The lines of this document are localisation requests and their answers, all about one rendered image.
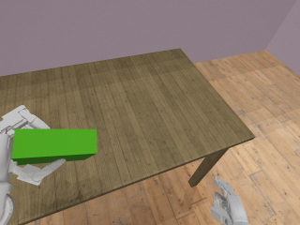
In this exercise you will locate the robot left hand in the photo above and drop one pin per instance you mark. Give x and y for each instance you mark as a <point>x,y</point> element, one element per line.
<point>21,118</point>

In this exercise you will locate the robot right hand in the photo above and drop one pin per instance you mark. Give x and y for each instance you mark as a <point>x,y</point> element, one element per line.
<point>232,209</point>

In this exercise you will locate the table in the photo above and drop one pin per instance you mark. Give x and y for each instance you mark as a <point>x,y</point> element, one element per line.
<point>153,112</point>

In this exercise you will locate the sponge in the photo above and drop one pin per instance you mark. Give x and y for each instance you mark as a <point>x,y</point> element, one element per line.
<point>46,145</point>

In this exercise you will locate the left robot forearm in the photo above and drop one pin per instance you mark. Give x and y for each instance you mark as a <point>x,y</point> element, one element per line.
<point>7,203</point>

